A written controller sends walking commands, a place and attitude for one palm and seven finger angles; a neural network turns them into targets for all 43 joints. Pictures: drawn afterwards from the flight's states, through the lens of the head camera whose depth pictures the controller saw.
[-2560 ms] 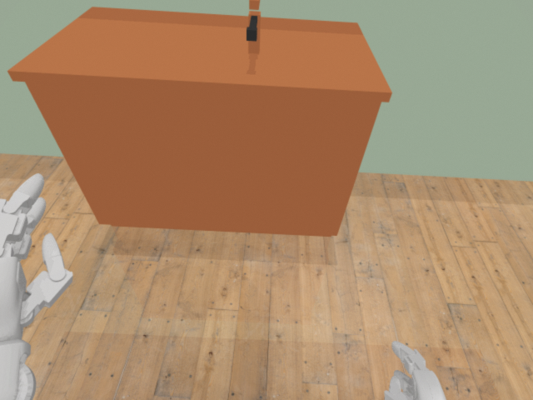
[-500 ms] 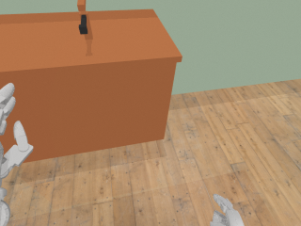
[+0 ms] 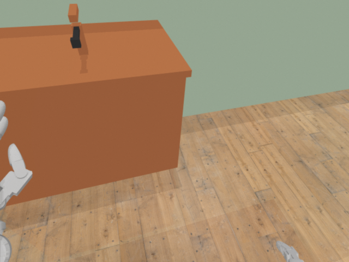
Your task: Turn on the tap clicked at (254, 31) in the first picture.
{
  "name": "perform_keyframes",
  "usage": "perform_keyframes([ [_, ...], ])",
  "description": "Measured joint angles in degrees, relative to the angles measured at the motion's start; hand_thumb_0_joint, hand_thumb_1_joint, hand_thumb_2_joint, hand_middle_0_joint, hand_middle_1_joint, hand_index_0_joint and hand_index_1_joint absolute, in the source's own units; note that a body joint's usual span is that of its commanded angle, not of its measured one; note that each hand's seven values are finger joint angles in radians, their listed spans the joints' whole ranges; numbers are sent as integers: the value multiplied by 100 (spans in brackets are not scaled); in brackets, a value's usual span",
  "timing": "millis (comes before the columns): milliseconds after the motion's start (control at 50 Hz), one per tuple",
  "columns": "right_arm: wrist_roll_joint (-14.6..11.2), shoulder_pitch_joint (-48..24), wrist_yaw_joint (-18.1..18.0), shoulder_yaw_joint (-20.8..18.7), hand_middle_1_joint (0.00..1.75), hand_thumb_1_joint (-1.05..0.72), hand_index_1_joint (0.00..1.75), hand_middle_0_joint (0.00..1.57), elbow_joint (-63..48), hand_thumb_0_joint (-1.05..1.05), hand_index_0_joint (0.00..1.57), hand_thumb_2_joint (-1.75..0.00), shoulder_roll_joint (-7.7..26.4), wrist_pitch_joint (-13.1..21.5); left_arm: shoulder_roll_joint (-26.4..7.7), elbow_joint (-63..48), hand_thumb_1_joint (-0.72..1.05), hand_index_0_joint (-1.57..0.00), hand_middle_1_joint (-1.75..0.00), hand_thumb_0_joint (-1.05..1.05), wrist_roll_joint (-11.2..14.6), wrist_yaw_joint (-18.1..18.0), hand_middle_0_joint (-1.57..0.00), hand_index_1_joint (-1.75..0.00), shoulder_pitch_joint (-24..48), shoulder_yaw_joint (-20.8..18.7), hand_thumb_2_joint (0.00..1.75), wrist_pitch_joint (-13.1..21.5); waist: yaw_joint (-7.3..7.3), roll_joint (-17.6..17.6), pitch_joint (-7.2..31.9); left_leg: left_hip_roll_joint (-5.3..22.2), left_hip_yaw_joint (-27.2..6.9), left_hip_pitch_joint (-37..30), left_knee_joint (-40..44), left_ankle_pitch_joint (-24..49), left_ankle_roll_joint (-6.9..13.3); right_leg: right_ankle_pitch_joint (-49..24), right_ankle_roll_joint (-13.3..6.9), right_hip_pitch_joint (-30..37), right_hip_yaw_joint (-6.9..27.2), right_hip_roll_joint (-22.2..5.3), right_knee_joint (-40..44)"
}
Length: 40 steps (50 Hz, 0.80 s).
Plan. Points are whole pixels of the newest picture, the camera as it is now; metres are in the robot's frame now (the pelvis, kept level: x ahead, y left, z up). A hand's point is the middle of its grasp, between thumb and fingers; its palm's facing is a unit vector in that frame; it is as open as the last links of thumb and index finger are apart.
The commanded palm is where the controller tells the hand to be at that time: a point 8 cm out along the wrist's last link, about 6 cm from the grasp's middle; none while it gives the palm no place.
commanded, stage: take the last steps up to it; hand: left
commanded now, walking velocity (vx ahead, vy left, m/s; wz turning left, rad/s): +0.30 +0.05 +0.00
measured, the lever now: (75, 42) +0.74 +0.39 +0.16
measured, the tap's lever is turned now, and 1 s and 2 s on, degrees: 0 0 0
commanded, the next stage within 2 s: come to a stop and stand still in 1.24 s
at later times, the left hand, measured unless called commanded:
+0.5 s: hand (83, 140) +0.29 +0.20 +0.17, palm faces +0.41 -0.79 -0.45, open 7.4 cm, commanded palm +0.23 +0.24 +0.19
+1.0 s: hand (96, 90) +0.42 +0.21 +0.19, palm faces +0.39 -0.79 -0.47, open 7.4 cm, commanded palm +0.37 +0.26 +0.19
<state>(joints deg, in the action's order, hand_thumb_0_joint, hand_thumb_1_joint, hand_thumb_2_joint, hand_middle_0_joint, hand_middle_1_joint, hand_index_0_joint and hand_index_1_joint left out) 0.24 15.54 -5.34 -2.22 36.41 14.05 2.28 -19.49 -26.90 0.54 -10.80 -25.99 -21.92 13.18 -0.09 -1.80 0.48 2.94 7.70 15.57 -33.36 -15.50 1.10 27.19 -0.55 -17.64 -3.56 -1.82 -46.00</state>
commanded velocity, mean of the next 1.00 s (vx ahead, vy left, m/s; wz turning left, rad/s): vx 0.28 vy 0.07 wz -0.01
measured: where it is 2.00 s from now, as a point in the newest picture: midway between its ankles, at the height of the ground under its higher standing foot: outside the picture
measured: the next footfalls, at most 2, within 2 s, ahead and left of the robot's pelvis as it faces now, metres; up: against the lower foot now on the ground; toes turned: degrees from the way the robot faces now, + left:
right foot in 0.24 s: +0.11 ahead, -0.13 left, +0.00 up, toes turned -8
left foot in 0.68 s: +0.23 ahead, +0.11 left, +0.00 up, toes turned +10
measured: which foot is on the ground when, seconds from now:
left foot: down 0.00-0.26, up 0.28-0.66, down 0.68-1.00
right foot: up 0.00-0.22, down 0.24-0.68, up 0.70-1.00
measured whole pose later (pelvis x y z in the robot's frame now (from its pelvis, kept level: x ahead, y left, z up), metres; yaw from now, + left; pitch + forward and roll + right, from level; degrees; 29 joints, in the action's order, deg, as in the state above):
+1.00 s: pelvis +0.21 -0.02 +0.01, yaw -1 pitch +0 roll +0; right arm 0.0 13.6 -2.6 2.2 35.2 6.7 5.7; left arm -22.1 -31.1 1.1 -8.6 -28.8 -21.7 13.0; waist -0.4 1.6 -2.4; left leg 5.2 9.5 12.0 -29.4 -17.3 -0.5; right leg 18.7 2.0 -23.6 -8.3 -4.2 -39.6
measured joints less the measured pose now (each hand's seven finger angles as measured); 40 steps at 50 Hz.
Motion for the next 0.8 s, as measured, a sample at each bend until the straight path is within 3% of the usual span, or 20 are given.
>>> perform_keyframes([
  [40,0,-48,31,62,30,-91,30,20,2,1,20,-90,-154,101,74,309,89,-21,-30,1,-51,25,-21,-30,169,76,90,-62,86,106,49,8,-85,-71,108,-16,34,39,40,-317,-38,32,-832],
  [80,-13,-92,86,154,30,-91,30,20,-2,1,20,-90,-319,191,101,403,89,-21,-30,1,-74,67,-20,-30,258,179,90,-147,98,185,38,35,-139,-166,273,52,32,-88,92,-520,-97,4,-1088],
  [140,-6,-161,165,313,30,-91,30,20,-34,1,20,-90,-538,278,89,230,89,-21,-30,2,-64,128,-20,-30,135,277,90,-162,64,255,-17,96,-128,-275,451,105,-37,-270,145,-592,-203,-86,-619],
  [220,30,-203,208,458,30,-91,30,21,-98,1,20,-90,-695,314,-72,-3,89,-21,-30,2,-55,167,-21,-30,-121,242,90,-117,-3,378,-101,206,-108,-284,326,-45,-185,-416,189,-222,-416,-99,692],
  [240,32,-201,210,476,30,-90,30,21,-112,1,20,-90,-709,305,-146,-21,89,-21,-30,2,-58,166,-21,-30,-132,204,90,-114,-23,387,-115,222,-119,-229,159,-156,-222,-500,177,-45,-456,-87,1074],
  [280,21,-258,214,461,30,-90,30,21,-72,1,21,-90,-648,243,-194,25,89,-21,-30,2,-81,170,-21,-30,-33,175,90,-107,-59,490,-170,295,-208,51,-585,-668,-131,-1234,-78,-13,-540,-25,1189],
  [320,16,-353,226,395,30,-90,30,21,105,1,21,-90,-509,146,-94,149,89,-21,-30,1,-62,204,-21,-30,164,245,90,-125,-78,525,-240,164,-428,534,-1855,-993,-117,-1116,-242,4,-619,-53,1016],
  [360,9,-400,247,329,30,-90,30,21,233,1,21,-90,-357,60,56,266,89,-21,-30,1,-39,244,-21,-30,221,263,90,-110,-126,483,-251,61,-488,932,-2748,-836,-155,-992,-276,125,-596,-72,1147],
  [400,4,-428,236,271,30,-91,30,21,250,1,21,-90,-218,-14,154,327,89,-21,-30,1,-21,259,-21,-30,111,231,90,-68,-101,434,-250,65,-478,1223,-3087,-572,-204,-1057,-240,272,-558,-74,1414],
  [480,6,-407,187,128,30,-91,30,21,126,1,20,-90,-12,-42,122,291,89,-21,-30,1,-28,249,-21,-30,-87,213,90,-4,19,276,-320,188,-365,1438,-2421,-152,-226,-1159,-221,567,-575,-111,1878],
  [580,10,-309,156,-44,30,-91,30,20,-112,1,20,-90,129,43,-17,-181,89,-21,-30,2,-15,173,-21,-30,-183,203,90,20,-16,62,-446,216,-104,1058,-790,-44,-123,-983,-123,806,-525,-166,1936],
  [680,-6,-227,114,-95,30,-91,30,20,-311,1,20,-90,110,114,-159,-615,89,-21,-30,1,25,69,-21,-31,-193,70,90,86,-53,-27,-325,50,191,290,380,551,2,-347,72,812,-369,-229,1186],
  [740,-26,-421,105,-46,30,-91,30,20,-281,1,20,-90,-181,109,-270,-289,89,-21,-30,1,48,36,-21,-30,162,-43,90,123,-6,-179,-332,-23,310,264,-45,161,84,300,66,159,6,-217,-666],
  [800,-44,-502,175,142,30,-91,30,20,-234,1,20,-90,-459,178,-301,15,89,-21,-30,1,69,92,-21,-30,372,-58,90,-15,96,-61,-253,43,241,150,61,34,83,282,117,-551,-9,-105,-1841],
])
